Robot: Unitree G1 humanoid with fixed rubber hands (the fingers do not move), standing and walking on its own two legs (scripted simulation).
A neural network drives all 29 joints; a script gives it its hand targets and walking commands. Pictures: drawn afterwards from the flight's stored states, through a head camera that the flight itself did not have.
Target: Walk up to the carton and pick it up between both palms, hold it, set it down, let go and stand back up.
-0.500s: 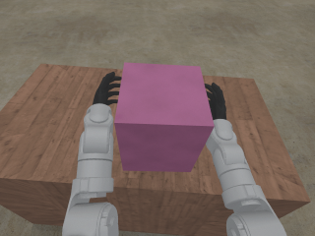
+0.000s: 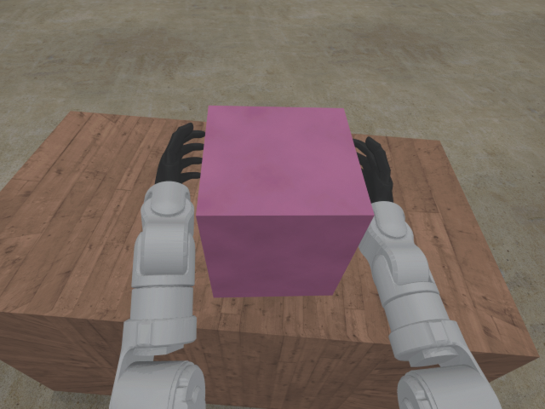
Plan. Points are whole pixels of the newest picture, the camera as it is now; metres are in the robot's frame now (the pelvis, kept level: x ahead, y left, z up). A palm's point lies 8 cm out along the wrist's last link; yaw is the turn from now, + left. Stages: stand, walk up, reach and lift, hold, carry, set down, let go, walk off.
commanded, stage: reach and lift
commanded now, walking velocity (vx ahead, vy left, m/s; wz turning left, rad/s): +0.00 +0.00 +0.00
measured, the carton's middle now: (275, 207) +0.36 -0.01 +0.11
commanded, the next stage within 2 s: hold in 0.66 s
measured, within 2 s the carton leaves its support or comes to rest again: neither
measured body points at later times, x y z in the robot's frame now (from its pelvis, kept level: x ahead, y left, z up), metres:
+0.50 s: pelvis -0.01 -0.01 +0.00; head -0.03 +0.02 +0.45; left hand +0.37 +0.14 +0.18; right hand +0.36 -0.14 +0.16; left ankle +0.00 +0.13 -0.75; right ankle +0.02 -0.14 -0.75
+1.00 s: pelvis -0.01 -0.01 +0.00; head -0.03 +0.02 +0.45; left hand +0.37 +0.14 +0.19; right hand +0.37 -0.14 +0.17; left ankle +0.00 +0.13 -0.75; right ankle +0.02 -0.14 -0.75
